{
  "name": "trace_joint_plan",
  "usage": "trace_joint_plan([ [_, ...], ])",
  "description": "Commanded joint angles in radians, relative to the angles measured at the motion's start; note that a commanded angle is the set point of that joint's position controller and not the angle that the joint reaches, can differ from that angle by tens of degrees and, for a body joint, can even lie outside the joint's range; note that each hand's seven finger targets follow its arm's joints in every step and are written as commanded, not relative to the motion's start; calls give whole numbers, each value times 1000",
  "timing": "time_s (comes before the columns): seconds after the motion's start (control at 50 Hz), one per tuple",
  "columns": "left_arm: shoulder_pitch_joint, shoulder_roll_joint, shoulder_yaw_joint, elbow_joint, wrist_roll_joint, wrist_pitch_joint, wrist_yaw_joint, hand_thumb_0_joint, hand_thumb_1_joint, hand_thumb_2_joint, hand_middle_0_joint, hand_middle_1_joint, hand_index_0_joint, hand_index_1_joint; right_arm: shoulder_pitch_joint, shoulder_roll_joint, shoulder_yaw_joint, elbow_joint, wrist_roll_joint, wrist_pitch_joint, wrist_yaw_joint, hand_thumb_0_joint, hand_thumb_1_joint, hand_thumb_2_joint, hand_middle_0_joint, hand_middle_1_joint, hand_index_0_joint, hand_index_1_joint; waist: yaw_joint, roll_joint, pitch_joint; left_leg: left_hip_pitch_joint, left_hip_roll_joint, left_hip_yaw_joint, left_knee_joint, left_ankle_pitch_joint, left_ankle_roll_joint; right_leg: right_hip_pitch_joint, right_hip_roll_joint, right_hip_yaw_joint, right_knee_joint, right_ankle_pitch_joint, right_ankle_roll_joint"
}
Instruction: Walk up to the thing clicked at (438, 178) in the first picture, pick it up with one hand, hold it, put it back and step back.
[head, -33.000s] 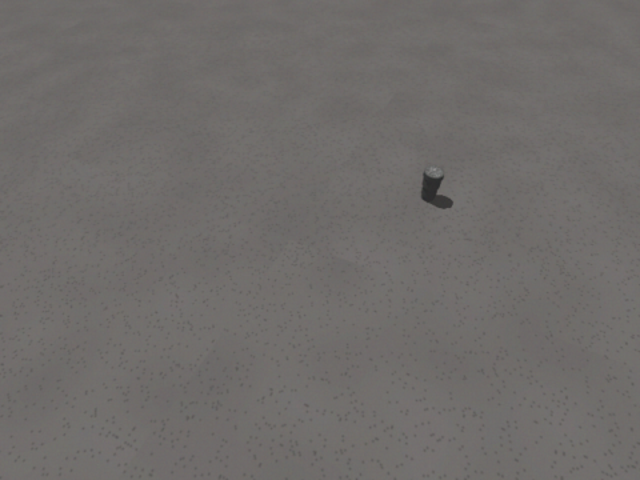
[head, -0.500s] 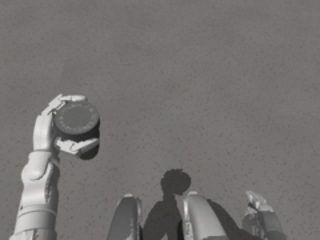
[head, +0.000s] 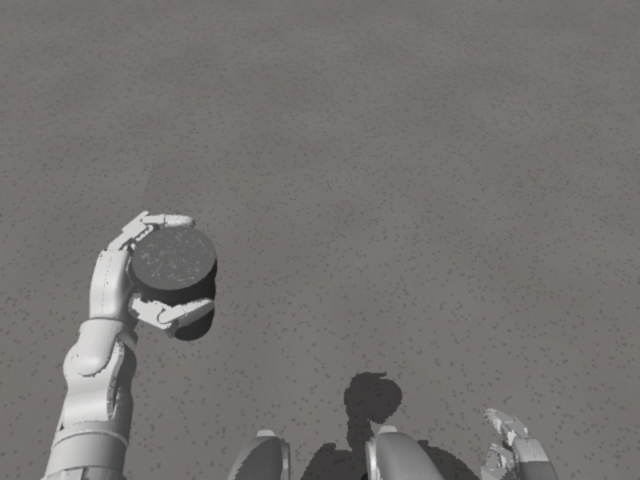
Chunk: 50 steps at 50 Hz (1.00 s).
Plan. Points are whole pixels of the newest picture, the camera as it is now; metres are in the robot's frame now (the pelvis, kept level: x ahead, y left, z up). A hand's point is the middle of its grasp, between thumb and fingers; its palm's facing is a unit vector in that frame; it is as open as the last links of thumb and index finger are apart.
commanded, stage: lift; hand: left
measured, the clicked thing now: (183, 292) +0.35 +0.18 +0.01
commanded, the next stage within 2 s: hold in 0.40 s
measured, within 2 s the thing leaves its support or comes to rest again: neither
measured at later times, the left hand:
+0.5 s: hand (174, 262) +0.35 +0.17 +0.08, palm faces -0.03 -1.00 +0.01, open 11.3 cm
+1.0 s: hand (181, 252) +0.35 +0.16 +0.10, palm faces -0.02 -1.00 +0.01, open 11.3 cm
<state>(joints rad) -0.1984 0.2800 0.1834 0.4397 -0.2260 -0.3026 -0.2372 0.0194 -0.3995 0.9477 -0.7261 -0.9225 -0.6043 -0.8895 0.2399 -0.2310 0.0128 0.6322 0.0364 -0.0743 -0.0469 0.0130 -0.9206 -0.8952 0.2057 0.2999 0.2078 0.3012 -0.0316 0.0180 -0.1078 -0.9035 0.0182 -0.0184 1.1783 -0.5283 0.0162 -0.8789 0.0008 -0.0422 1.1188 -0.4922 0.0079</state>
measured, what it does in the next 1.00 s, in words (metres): stands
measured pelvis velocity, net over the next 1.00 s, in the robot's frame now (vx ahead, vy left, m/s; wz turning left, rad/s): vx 0.02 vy -0.01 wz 0.00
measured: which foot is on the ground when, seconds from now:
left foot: down 0.00-1.00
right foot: down 0.00-1.00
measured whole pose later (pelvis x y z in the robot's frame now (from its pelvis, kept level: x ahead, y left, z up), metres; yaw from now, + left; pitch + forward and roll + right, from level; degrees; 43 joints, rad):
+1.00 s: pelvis +0.02 -0.01 +0.05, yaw +0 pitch +7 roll -1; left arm -0.17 0.23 0.16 0.48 -0.22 -0.34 -0.22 0.02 -0.40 0.95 -0.73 -0.93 -0.60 -0.89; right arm 0.24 -0.23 0.00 0.66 0.02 -0.04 -0.06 0.01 -0.91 -0.90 0.20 0.30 0.21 0.30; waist -0.02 0.01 -0.05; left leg -0.57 0.02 -0.01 0.89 -0.44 0.00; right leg -0.56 0.01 -0.03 0.85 -0.42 0.00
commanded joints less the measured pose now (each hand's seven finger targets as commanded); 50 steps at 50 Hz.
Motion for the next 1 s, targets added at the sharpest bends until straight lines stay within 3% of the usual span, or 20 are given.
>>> trace_joint_plan([
  [0.0, -286, 140, 63, -235, -33, -85, 0, 0, 32, 1078, -1147, -1296, -1189, -1270, 10, -155, -55, -111, 1, -44, -12, 0, -917, -895, 200, 300, 200, 300, 0, 46, -317, 288, -4, -38, -242, 267, -15, 181, 22, -6, -178, 249, -36],
  [0.04, -270, 150, 74, -212, -25, -84, 9, 0, 41, 1090, -1143, -1297, -1184, -1272, 15, -147, -54, -111, 1, -40, -14, 0, -912, -894, 200, 300, 200, 300, -1, 27, -297, 269, -8, -27, -259, 245, -9, 220, 19, 2, -206, 245, -33],
  [0.18, -302, 127, 39, -243, -22, -107, -7, 0, 28, 1082, -1129, -1290, -1171, -1265, 9, -144, -53, -106, -6, -41, -19, 0, -913, -895, 200, 300, 200, 300, -1, 58, -295, 358, -5, -19, -306, 276, -14, 263, 17, 4, -249, 273, -35],
  [0.2, -297, 136, 57, -220, -23, -107, -5, 0, 29, 1089, -1136, -1299, -1179, -1273, 13, -146, -56, -103, -7, -41, -20, 0, -913, -895, 200, 300, 200, 300, -2, 55, -305, 366, -5, -20, -307, 291, -15, 275, 17, 4, -252, 285, -35],
  [0.32, -279, 122, 52, -211, -25, -111, -1, 0, 24, 1090, -1121, -1290, -1159, -1269, 14, -144, -52, -94, -10, -35, -22, 0, -914, -896, 200, 300, 200, 300, 7, 37, -291, 392, -3, -21, -334, 341, -16, 317, 18, 0, -274, 319, -37],
  [0.48, -281, 103, 32, -202, -22, -116, -9, 0, 40, 1102, -1140, -1309, -1179, -1287, -5, -147, -55, -102, -10, -28, -20, 0, -910, -895, 200, 300, 200, 300, 5, 34, -229, 407, -5, -12, -377, 294, -14, 346, 16, 6, -318, 293, -34],
  [0.56, -292, 114, 48, -202, -20, -118, 2, 0, -16, 1081, -1083, -1269, -1116, -1254, -8, -144, -57, -99, -11, -26, -24, 0, -914, -897, 200, 300, 200, 300, 0, 3, -245, 414, -7, -8, -376, 323, -9, 382, 15, 12, -331, 329, -30],
  [0.58, -283, 119, 61, -208, -20, -120, 8, 0, -32, 1075, -1063, -1254, -1095, -1242, 0, -143, -56, -97, -12, -27, -22, 0, -914, -898, 200, 300, 200, 300, 13, 17, -255, 422, -8, -8, -381, 339, -12, 393, 15, 11, -328, 338, -32],
  [0.64, -273, 91, 36, -187, -18, -120, 12, 0, -10, 1080, -1068, -1254, -1097, -1243, -8, -144, -56, -98, -11, -24, -19, 0, -915, -899, 200, 300, 200, 300, 6, 14, -237, 439, -5, -12, -395, 329, -15, 380, 17, 7, -333, 320, -33],
  [0.7, -286, 114, 51, -194, -16, -125, 11, 0, -10, 1082, -1077, -1265, -1107, -1253, -11, -140, -55, -97, -13, -23, -22, 0, -915, -898, 200, 300, 200, 300, 4, 7, -249, 439, -12, 0, -387, 337, -9, 414, 12, 17, -352, 347, -26],
  [0.72, -270, 103, 35, -194, -10, -122, 12, 0, -24, 1089, -1079, -1268, -1108, -1259, -14, -140, -55, -99, -13, -24, -21, 0, -913, -898, 200, 300, 200, 300, 6, 3, -238, 440, -12, 4, -389, 340, -7, 415, 10, 19, -356, 356, -25],
  [0.86, -263, 92, 32, -201, -14, -121, 17, 0, -5, 1072, -1086, -1265, -1116, -1252, -18, -143, -58, -99, -11, -17, -20, 0, -912, -898, 200, 300, 200, 300, 12, 14, -235, 468, -10, -2, -416, 348, -12, 432, 12, 14, -368, 351, -29],
  [0.96, -265, 106, 45, -202, -14, -115, 17, 0, -2, 1089, -1093, -1281, -1123, -1269, -13, -137, -54, -94, -13, -14, -22, 0, -910, -897, 200, 300, 200, 300, 6, -4, -250, 471, -16, 15, -401, 390, -2, 476, 5, 30, -390, 425, -18],
  [0.98, -285, 99, 31, -222, -11, -117, 17, 0, 10, 1089, -1083, -1274, -1113, -1261, -18, -138, -56, -93, -12, -14, -23, 0, -907, -897, 200, 300, 200, 300, 3, 6, -227, 478, -14, 11, -412, 376, -4, 455, 7, 27, -389, 403, -20],
])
